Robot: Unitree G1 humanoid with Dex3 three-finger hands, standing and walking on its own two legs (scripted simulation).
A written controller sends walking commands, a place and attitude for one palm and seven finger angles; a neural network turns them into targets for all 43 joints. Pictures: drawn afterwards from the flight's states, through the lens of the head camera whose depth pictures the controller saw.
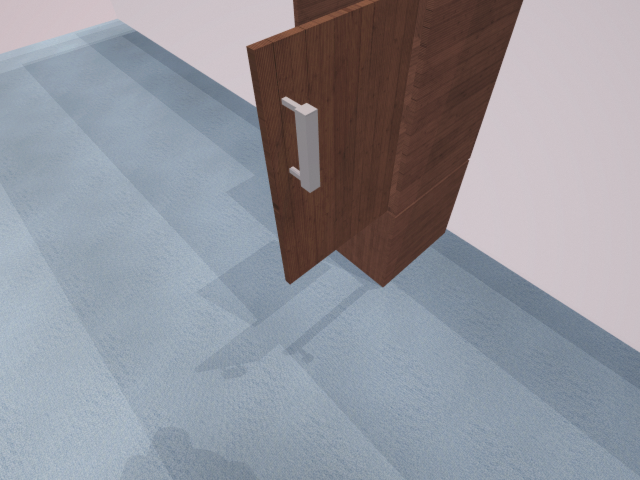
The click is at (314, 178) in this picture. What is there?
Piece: cupboard door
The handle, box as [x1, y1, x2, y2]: [281, 97, 319, 192]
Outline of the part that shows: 284,97 281,99 282,104 295,112 300,169 299,171 294,167 289,168 289,171 301,181 301,186 310,192 319,186 317,109 307,103 300,105 289,98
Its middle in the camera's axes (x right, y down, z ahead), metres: -0.04 -0.16 +0.67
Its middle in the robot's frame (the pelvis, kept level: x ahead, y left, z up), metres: +0.62 +0.07 +0.07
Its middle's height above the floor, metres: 0.85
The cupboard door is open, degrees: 90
